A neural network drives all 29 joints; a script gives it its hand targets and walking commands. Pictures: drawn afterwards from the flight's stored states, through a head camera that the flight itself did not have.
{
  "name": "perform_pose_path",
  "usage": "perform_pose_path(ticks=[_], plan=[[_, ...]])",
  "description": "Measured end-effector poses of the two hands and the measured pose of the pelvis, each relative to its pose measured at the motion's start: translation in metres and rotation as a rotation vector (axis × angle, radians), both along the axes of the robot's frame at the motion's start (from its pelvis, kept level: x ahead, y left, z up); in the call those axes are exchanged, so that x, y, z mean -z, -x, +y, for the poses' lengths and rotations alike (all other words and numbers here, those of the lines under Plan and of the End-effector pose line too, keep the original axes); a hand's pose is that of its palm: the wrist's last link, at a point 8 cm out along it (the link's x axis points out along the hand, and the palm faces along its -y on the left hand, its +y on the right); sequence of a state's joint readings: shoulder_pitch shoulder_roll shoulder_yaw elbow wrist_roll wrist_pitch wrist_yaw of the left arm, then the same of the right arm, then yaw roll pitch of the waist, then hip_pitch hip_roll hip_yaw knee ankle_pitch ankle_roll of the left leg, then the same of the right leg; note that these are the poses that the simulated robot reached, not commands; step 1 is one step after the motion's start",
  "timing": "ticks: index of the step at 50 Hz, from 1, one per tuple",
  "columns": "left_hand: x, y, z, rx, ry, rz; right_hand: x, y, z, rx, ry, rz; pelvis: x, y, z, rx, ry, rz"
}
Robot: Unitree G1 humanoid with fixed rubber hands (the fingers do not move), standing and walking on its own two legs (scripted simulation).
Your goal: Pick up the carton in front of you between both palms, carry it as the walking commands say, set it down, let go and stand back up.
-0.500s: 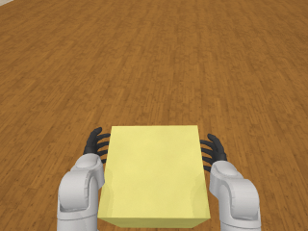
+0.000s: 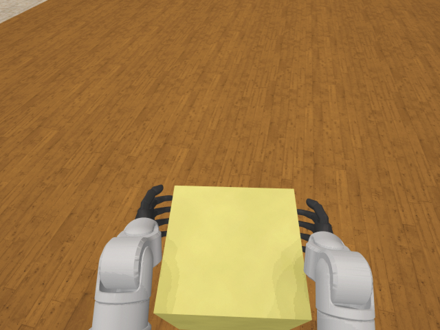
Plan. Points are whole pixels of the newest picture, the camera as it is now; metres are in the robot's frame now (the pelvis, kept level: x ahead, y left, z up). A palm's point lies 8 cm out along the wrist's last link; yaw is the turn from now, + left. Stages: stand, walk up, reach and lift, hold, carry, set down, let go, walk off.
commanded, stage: carry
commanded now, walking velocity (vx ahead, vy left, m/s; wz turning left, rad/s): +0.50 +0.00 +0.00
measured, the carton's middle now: (231, 265) +0.26 +0.00 -0.03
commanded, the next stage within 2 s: none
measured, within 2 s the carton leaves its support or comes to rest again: neither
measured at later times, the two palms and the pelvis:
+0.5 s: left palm (167, 102) +0.60 +0.16 +0.10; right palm (285, 112) +0.58 -0.13 +0.09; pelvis +0.33 +0.03 +0.00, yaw -4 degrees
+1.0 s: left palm (203, 49) +0.92 +0.10 +0.09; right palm (292, 51) +0.91 -0.19 +0.08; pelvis +0.65 -0.04 +0.02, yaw -1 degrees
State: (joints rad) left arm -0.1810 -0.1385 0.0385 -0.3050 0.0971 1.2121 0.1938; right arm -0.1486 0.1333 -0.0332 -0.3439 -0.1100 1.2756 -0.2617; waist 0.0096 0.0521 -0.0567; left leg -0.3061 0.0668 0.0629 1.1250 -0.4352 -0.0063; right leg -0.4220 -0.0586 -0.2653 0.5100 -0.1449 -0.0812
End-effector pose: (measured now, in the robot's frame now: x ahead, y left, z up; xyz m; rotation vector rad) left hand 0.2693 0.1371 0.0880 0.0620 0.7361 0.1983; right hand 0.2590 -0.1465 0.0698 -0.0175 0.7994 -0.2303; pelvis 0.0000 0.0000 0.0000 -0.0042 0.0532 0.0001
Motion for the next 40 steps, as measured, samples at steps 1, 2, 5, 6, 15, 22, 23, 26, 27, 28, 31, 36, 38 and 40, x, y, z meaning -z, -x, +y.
perform_pose_path(ticks=[1, 2, 5, 6, 15, 22, 23, 26, 27, 28, 31, 36, 38, 40], plan=[[0.0, -0.009, -0.001, -0.007, 0.0, 0.013, -0.001, -0.011, -0.001, -0.007, -0.002, 0.012, -0.004, -0.01, -0.003, -0.003, -0.004, 0.002], [-0.001, -0.017, -0.001, -0.014, 0.0, 0.02, -0.002, -0.022, -0.001, -0.015, -0.002, 0.019, -0.008, -0.02, -0.005, -0.003, -0.008, 0.004], [-0.007, -0.046, -0.001, -0.033, 0.004, 0.01, -0.009, -0.056, -0.002, -0.038, 0.002, 0.009, -0.016, -0.052, -0.01, 0.003, -0.019, 0.009], [-0.011, -0.057, -0.001, -0.036, 0.008, -0.001, -0.013, -0.068, -0.002, -0.041, 0.005, -0.001, -0.018, -0.064, -0.011, 0.006, -0.022, 0.009], [-0.041, -0.182, 0.001, 0.006, 0.037, -0.137, -0.047, -0.184, -0.001, 0.006, 0.017, -0.138, -0.017, -0.19, 0.001, 0.026, -0.023, 0.011], [-0.02, -0.297, 0.02, 0.025, 0.057, -0.137, -0.032, -0.289, 0.019, 0.034, 0.049, -0.124, 0.006, -0.298, 0.026, 0.057, -0.026, 0.003], [-0.018, -0.309, 0.021, 0.026, 0.057, -0.114, -0.029, -0.3, 0.02, 0.037, 0.05, -0.093, 0.003, -0.309, 0.028, 0.065, -0.021, 0.005], [-0.015, -0.345, 0.021, 0.036, 0.057, -0.049, -0.024, -0.328, 0.021, 0.045, 0.048, -0.019, -0.008, -0.34, 0.031, 0.075, -0.003, 0.01], [-0.015, -0.357, 0.021, 0.04, 0.059, -0.036, -0.024, -0.338, 0.02, 0.048, 0.048, -0.006, -0.012, -0.351, 0.031, 0.073, 0.002, 0.012], [-0.016, -0.368, 0.02, 0.044, 0.061, -0.029, -0.025, -0.349, 0.019, 0.051, 0.047, 0.0, -0.015, -0.362, 0.03, 0.071, 0.005, 0.014], [-0.021, -0.405, 0.015, 0.05, 0.062, -0.043, -0.032, -0.385, 0.015, 0.056, 0.042, -0.014, -0.021, -0.398, 0.027, 0.066, 0.012, 0.017], [-0.034, -0.471, 0.004, 0.03, 0.055, -0.118, -0.044, -0.458, 0.003, 0.04, 0.03, -0.089, -0.019, -0.466, 0.011, 0.063, 0.004, 0.012], [-0.036, -0.499, -0.003, 0.021, 0.047, -0.142, -0.043, -0.49, -0.005, 0.029, 0.024, -0.113, -0.013, -0.498, 0.002, 0.06, -0.001, 0.01], [-0.034, -0.53, -0.013, 0.013, 0.036, -0.156, -0.037, -0.523, -0.015, 0.019, 0.018, -0.126, -0.004, -0.532, -0.01, 0.051, -0.006, 0.005]])
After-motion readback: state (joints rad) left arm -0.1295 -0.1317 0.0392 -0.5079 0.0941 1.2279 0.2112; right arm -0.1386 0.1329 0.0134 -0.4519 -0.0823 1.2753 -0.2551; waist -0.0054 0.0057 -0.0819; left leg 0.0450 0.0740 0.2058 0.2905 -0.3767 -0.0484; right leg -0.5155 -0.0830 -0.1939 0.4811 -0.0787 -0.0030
